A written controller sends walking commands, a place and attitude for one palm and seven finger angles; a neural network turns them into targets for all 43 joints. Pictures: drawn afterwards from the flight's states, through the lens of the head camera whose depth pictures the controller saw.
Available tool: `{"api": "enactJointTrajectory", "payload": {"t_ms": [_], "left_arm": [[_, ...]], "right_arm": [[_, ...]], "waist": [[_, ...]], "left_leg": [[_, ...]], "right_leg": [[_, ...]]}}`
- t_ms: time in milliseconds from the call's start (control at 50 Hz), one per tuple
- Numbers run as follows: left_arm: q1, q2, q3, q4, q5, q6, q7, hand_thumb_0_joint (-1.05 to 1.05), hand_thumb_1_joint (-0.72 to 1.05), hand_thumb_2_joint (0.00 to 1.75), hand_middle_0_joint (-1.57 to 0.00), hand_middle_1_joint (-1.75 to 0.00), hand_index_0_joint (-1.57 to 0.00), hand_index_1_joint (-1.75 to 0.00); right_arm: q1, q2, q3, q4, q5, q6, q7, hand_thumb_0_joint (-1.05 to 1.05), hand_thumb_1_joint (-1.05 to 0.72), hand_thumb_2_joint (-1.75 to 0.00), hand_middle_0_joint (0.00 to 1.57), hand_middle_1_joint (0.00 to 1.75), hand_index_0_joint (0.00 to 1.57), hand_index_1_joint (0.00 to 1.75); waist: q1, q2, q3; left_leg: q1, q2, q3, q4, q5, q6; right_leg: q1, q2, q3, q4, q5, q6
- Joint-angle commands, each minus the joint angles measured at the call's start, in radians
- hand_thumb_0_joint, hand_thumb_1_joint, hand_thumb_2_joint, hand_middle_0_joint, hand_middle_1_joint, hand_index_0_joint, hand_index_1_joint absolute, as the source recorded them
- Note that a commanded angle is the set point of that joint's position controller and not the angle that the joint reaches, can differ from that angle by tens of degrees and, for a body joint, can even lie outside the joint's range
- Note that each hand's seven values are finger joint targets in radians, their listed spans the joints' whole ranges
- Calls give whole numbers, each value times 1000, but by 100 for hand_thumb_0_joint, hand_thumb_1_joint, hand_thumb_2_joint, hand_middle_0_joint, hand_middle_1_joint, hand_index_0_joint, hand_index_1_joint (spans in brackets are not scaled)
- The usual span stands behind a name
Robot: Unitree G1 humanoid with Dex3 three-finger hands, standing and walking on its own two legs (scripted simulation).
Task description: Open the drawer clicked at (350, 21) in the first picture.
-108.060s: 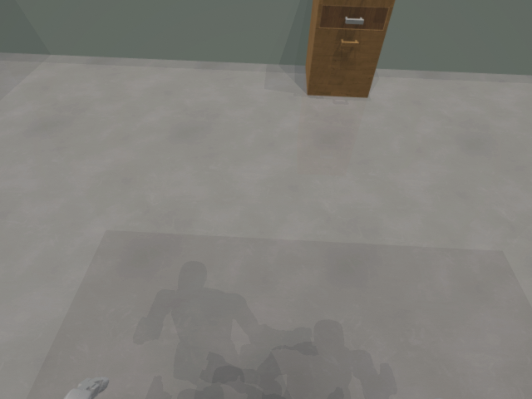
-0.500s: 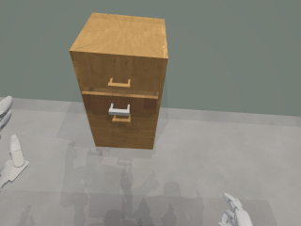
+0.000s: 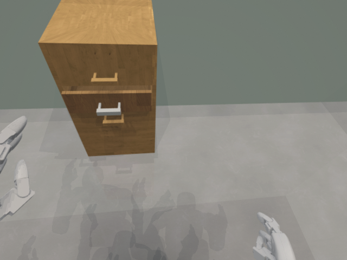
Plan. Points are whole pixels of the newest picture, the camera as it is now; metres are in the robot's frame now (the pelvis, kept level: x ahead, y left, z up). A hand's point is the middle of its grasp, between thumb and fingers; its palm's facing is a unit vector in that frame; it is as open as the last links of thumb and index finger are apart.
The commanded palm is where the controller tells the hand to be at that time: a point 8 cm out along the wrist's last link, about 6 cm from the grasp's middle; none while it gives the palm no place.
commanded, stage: stop stepping back and stand still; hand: left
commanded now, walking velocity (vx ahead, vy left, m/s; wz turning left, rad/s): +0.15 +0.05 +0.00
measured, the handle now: (109, 108) +0.76 +0.27 -0.24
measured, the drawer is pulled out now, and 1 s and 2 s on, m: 0.05 0.05 0.05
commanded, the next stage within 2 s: let the arm hang, fingers relaxed in 0.90 s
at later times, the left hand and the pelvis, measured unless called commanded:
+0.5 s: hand (3, 209) +0.18 +0.25 +0.16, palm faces +0.32 -0.85 -0.41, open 7.4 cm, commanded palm +0.12 +0.30 +0.18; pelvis -0.02 +0.02 +0.01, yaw -1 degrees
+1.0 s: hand out of the picture +0.17 +0.27 +0.16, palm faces +0.30 -0.83 -0.47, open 7.4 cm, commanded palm none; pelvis -0.03 +0.04 +0.01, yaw -1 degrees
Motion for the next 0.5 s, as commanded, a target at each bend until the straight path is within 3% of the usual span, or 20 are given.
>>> {"api": "enactJointTrajectory", "payload": {"t_ms": [0,20,40,60,100,140,180,200,220,260,300,400,420,480], "left_arm": [[73,138,168,-270,-19,-95,39,0,90,90,-20,-30,-20,-30],[61,144,179,-260,-29,-100,41,0,90,90,-20,-30,-20,-30],[40,121,166,-227,-33,-102,47,0,90,90,-20,-30,-20,-30],[27,100,156,-198,-31,-100,50,0,90,90,-20,-30,-20,-30],[10,76,135,-150,-17,-89,60,0,90,90,-20,-30,-20,-30],[-11,48,91,-85,-2,-74,61,0,90,90,-20,-30,-20,-30],[-29,45,75,-42,0,-69,55,0,90,90,-20,-30,-20,-30],[-54,53,72,-32,-4,-71,46,0,90,90,-20,-30,-20,-30],[-73,52,55,-20,-4,-69,39,0,90,90,-20,-30,-20,-30],[-114,64,63,-31,2,-74,32,0,90,90,-20,-30,-20,-30],[-159,61,43,-62,4,-84,22,0,90,90,-20,-30,-20,-30],[-136,72,57,-156,1,-100,19,0,90,90,-20,-30,-20,-30],[-115,93,78,-165,0,-101,21,0,90,90,-20,-30,-20,-30],[-62,82,94,-157,-8,-103,22,0,90,90,-20,-30,-20,-30]], "right_arm": [[-77,-132,-47,-142,13,-35,-5,0,-90,-90,20,30,20,30],[-68,-128,-51,-138,16,-22,0,0,-90,-90,20,30,20,30],[-57,-127,-57,-122,15,-13,-5,0,-90,-90,20,30,20,30],[-54,-122,-60,-114,16,-10,-8,0,-90,-90,20,30,20,30],[-46,-117,-56,-97,7,-4,-14,0,-90,-90,20,30,20,30],[-43,-118,-50,-85,4,-2,-23,0,-90,-90,20,30,20,30],[-44,-119,-56,-82,21,-14,-31,0,-90,-90,20,30,20,30],[-57,-126,-61,-85,34,-22,-31,0,-90,-90,20,30,20,30],[-61,-126,-63,-90,41,-25,-35,0,-90,-90,20,30,20,30],[-68,-112,-48,-72,36,-25,-28,0,-90,-90,20,30,20,30],[-80,-115,-46,-82,39,-37,-22,0,-90,-90,20,30,20,30],[-93,-107,-33,-101,31,-58,-12,0,-90,-90,20,30,20,30],[-94,-107,-35,-102,30,-59,-12,0,-90,-90,20,30,20,30],[-94,-98,-31,-112,29,-52,-8,0,-90,-90,20,30,20,30]], "waist": [[38,125,-134],[30,30,-133],[25,-7,-90],[35,-7,-66],[24,2,-60],[16,8,-65],[41,64,-63],[54,71,-49],[55,36,-18],[52,2,-13],[55,-11,-17],[65,133,-43],[66,151,-55],[64,166,-81]], "left_leg": [[6,108,-146,25,-9,-12],[-16,63,-117,121,-96,-35],[-48,34,-113,221,-147,-52],[-69,37,-122,269,-195,-54],[-62,58,-115,153,-145,-45],[53,45,-89,15,-1,-36],[133,82,-107,-68,116,-6],[143,104,-110,-69,116,5],[130,114,-117,-60,99,5],[132,98,-105,-67,162,3],[144,98,-108,-71,153,0],[146,101,-125,-129,24,3],[140,106,-134,-142,12,1],[115,111,-137,-149,31,-3]], "right_leg": [[70,-161,185,-193,122,-33],[48,-258,325,-272,66,-75],[14,-326,407,-314,47,-122],[8,-347,402,-325,52,-147],[62,-311,292,-263,172,-142],[44,-242,194,-185,238,-90],[31,-159,135,-148,251,-22],[19,-141,145,-164,249,12],[13,-138,150,-195,243,31],[25,-136,132,-175,340,15],[23,-124,126,-178,306,14],[22,-97,127,-189,170,7],[35,-90,117,-182,166,6],[71,-75,100,-159,208,7]]}}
